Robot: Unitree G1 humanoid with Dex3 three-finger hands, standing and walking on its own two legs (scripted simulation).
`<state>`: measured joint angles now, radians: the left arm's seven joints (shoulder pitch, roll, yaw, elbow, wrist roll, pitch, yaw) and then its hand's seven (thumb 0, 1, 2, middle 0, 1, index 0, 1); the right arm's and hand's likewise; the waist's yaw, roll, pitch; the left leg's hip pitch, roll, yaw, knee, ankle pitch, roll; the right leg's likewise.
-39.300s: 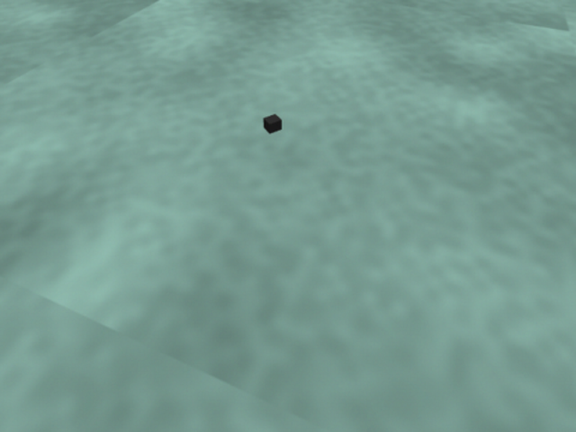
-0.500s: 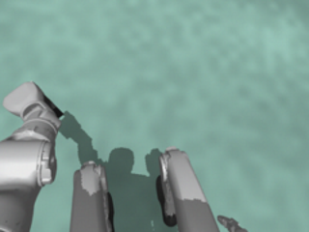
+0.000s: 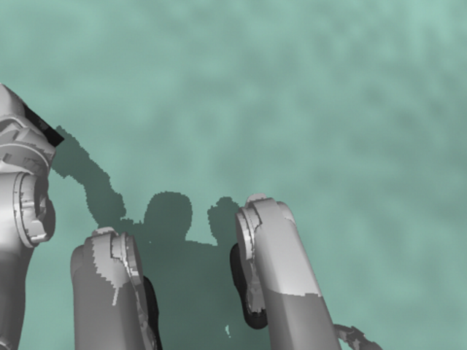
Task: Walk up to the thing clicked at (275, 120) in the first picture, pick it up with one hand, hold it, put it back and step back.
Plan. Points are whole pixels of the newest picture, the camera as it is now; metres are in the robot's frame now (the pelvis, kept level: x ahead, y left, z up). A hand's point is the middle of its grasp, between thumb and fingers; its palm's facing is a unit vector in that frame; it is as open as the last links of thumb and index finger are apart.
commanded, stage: crouch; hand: left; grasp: from above
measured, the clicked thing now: (23, 136) +0.51 +0.26 -0.16
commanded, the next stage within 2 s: lower in 0.50 s
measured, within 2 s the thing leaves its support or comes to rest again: neither
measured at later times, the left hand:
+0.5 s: hand (28, 133) +0.52 +0.27 -0.18, palm faces -0.30 -0.29 -0.91, open 10.1 cm
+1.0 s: hand (43, 136) +0.53 +0.26 -0.23, palm faces -0.31 -0.29 -0.91, open 10.1 cm
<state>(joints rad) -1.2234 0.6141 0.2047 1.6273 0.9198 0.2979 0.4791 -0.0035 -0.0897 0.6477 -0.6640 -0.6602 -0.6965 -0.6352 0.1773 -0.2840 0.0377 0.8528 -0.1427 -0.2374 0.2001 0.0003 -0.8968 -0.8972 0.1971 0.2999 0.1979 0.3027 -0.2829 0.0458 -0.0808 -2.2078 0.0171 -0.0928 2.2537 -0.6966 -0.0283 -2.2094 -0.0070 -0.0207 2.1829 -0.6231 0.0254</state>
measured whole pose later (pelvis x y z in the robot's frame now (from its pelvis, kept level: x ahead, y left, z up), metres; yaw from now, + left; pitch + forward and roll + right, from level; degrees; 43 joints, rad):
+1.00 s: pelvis +0.00 +0.01 -0.06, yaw -4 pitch +34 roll -8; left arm -1.33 0.83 0.23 1.75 0.98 0.27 0.53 -0.01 -0.09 0.64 -0.66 -0.69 -0.70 -0.64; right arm 0.20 -0.33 0.18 0.77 -0.19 -0.25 0.27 0.00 -0.91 -0.90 0.20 0.30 0.20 0.30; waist -0.38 -0.02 0.07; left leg -2.36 0.01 -0.16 2.47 -0.71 -0.02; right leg -2.33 0.01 -0.07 2.33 -0.61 0.05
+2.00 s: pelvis +0.00 +0.02 -0.05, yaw -9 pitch +32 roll -14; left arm -1.38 1.01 0.20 1.79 0.95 0.27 0.61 -0.01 -0.05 0.61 -0.63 -0.71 -0.66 -0.66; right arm 0.19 -0.35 0.32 0.68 -0.21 -0.28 0.31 0.00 -0.90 -0.90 0.20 0.30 0.20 0.30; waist -0.48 -0.11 0.19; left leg -2.34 0.02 -0.23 2.49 -0.73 0.00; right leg -2.27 0.03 -0.13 2.29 -0.61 0.07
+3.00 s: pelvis +0.00 +0.02 -0.05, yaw -11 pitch +31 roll -16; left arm -1.38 1.09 0.17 1.79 0.92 0.24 0.62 0.00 -0.32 0.92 -0.30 -0.89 -0.29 -0.90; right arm 0.17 -0.38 0.37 0.65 -0.22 -0.28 0.29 0.01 -0.91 -0.90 0.20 0.30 0.20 0.30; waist -0.51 -0.14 0.25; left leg -2.33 0.02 -0.25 2.48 -0.73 0.01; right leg -2.23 0.03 -0.15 2.25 -0.59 0.07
